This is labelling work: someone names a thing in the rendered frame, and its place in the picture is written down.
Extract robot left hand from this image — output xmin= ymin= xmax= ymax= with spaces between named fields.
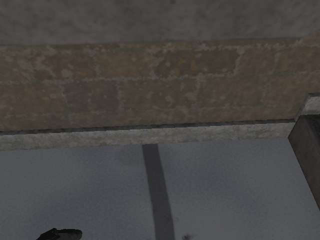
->
xmin=36 ymin=228 xmax=83 ymax=240

